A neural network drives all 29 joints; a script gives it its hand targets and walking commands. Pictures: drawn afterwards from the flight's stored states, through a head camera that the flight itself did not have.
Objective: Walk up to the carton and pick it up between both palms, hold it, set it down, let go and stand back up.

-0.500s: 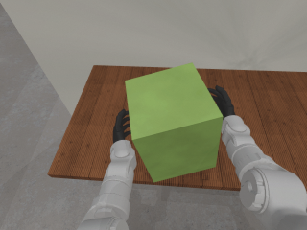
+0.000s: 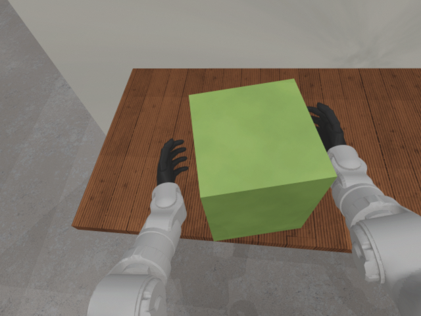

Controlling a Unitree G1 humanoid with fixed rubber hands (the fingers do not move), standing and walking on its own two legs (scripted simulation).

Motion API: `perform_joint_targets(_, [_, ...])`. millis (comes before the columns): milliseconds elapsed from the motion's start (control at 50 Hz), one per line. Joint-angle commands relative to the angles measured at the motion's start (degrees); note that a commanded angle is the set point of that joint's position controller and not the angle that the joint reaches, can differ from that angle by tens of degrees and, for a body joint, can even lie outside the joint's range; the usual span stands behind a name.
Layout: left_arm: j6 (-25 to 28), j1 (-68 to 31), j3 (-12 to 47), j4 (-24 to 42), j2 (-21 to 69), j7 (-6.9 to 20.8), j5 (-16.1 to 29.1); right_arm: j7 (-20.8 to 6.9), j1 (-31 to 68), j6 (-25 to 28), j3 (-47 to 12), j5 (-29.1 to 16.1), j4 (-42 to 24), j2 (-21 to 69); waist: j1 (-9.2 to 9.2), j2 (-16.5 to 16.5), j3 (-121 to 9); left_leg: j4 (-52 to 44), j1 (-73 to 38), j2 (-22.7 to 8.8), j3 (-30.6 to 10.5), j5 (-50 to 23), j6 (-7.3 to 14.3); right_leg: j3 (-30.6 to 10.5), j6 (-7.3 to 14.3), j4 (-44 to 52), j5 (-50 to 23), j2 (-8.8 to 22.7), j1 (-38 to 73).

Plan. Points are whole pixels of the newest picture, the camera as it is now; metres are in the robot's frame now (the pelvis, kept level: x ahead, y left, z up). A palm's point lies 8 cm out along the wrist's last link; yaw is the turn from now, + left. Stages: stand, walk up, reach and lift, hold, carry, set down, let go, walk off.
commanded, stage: set down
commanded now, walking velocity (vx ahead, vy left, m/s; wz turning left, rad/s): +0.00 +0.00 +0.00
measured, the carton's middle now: (250, 167) +0.43 -0.02 -0.02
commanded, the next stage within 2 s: none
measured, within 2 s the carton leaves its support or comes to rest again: neither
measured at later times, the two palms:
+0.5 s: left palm (159, 214) +0.32 +0.15 +0.00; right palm (358, 181) +0.39 -0.22 +0.01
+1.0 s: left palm (149, 236) +0.28 +0.16 +0.00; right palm (367, 218) +0.33 -0.23 -0.01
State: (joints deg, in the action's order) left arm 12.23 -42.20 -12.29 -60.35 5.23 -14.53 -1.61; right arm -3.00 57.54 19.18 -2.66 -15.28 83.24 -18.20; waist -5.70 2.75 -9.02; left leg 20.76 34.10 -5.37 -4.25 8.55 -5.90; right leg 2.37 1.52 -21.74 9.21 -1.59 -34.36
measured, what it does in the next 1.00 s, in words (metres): stands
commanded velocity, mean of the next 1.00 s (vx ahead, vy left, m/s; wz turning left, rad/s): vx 0.00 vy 0.00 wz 0.00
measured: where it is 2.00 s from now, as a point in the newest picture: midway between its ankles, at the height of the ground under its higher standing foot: outside the picture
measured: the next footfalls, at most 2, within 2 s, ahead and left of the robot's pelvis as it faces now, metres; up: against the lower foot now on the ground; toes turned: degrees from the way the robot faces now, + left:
none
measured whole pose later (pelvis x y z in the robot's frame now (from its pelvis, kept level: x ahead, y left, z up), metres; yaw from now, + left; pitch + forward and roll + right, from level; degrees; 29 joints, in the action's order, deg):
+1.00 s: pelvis -0.03 +0.00 +0.00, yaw +0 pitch +16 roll -1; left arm 9.2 -15.3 -2.6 -33.5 5.2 -14.0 -0.3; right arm -10.6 28.4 24.8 -5.5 -20.7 65.1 -23.4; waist -5.7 2.4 -8.1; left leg 21.8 30.9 -5.6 -4.2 7.4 -5.7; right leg 2.1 1.7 -21.9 7.2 -2.0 -30.9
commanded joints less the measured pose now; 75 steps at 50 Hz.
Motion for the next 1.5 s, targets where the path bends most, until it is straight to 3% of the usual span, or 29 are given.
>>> perform_joint_targets(0, [3.9,-15.1,5.4,7.4,-3.9,1.1,0.0,-0.5,22.1,4.9,-3.1,-2.1,-4.5,-14.7,-0.76,-6.7,-39.7,9.7,-13.7,3.2,9.0,-30.2,-0.3,-0.7,-1.3,-6.2,-37.7,-4.6,19.6])
perform_joint_targets(100, [4.2,-8.0,6.3,12.2,-2.0,1.3,-0.4,-0.9,16.9,7.5,-4.3,-3.7,-3.7,-16.6,-0.53,-5.7,-40.7,10.3,-17.4,2.9,8.4,-36.1,-0.5,-0.6,-0.9,-6.0,-40.8,-5.4,20.3])
perform_joint_targets(240, [4.2,-1.6,7.2,17.3,-1.5,1.6,0.0,-2.3,11.3,8.4,-6.3,-6.2,-7.6,-16.8,-0.92,-7.1,-38.1,8.9,-15.7,3.5,8.8,-30.0,0.5,-1.3,-1.2,-5.5,-38.0,-5.0,24.4])
perform_joint_targets(280, [4.5,-1.3,8.1,18.6,-1.5,1.4,0.1,-2.9,10.5,8.4,-5.7,-6.5,-8.6,-17.7,-0.35,-7.2,-37.3,8.4,-15.5,3.5,8.6,-27.1,0.8,-1.3,-1.1,-5.2,-34.8,-5.0,23.9])
perform_joint_targets(360, [4.8,-0.9,9.8,21.6,-1.7,0.8,1.9,-4.2,9.8,7.9,-5.4,-7.0,-13.7,-18.2,-0.96,-8.3,-36.7,7.8,-15.0,3.4,8.5,-21.4,1.5,-1.4,-1.0,-4.8,-26.8,-4.7,22.0])
perform_joint_targets(440, [4.1,-0.7,10.4,22.3,-2.3,0.3,2.3,-5.2,7.6,6.5,-4.6,-6.8,-14.9,-18.8,-1.02,-9.1,-32.7,6.5,-14.3,3.3,8.4,-13.9,2.2,-1.5,-0.6,-3.6,-15.9,-4.3,20.1])
perform_joint_targets(540, [2.2,2.5,11.1,22.6,-1.7,0.0,1.9,-6.0,3.8,5.4,-3.1,-6.4,-16.0,-18.9,-0.56,-9.7,-29.1,5.0,-15.1,3.3,8.1,-9.0,2.6,-1.4,-0.3,-2.3,-9.3,-4.0,19.7])
perform_joint_targets(740, [-1.0,11.4,13.3,31.7,0.8,0.2,0.4,-7.0,-6.8,6.5,0.9,-5.8,-21.2,-21.1,2.74,-8.5,-27.7,4.2,-21.0,3.4,6.4,-10.2,2.6,-0.7,0.1,-0.9,-10.5,-4.2,21.6])
perform_joint_targets(860, [-1.4,16.1,13.8,35.9,0.6,0.6,0.5,-7.7,-12.2,8.2,2.3,-5.8,-26.4,-21.7,4.2,-10.6,-26.2,4.2,-22.8,3.6,6.0,-11.3,3.2,-0.7,-0.2,-0.9,-12.3,-4.1,23.2])
perform_joint_targets(1020, [-1.8,24.0,15.1,40.5,1.4,1.0,-0.2,-9.3,-21.7,10.1,2.7,-6.7,-27.6,-22.7,5.73,-10.9,-20.7,3.2,-26.4,3.7,5.1,-12.6,3.6,-0.4,0.1,-0.4,-14.2,-3.7,24.8])
perform_joint_targets(1300, [-3.0,36.9,17.1,49.6,1.6,0.2,-1.8,-12.3,-36.1,12.0,3.1,-9.6,-33.0,-24.1,5.84,-8.8,-11.6,1.4,-29.4,3.9,4.2,-10.5,4.2,-0.5,1.1,0.7,-11.1,-3.2,25.1])
perform_joint_targets(1480, [-3.9,42.9,18.1,53.0,1.6,-0.1,-1.3,-13.3,-43.6,11.3,3.8,-10.0,-37.3,-23.7,6.29,-9.4,-7.0,0.7,-28.6,4.3,4.4,-7.1,5.0,-1.0,1.5,0.5,-8.5,-2.9,25.2])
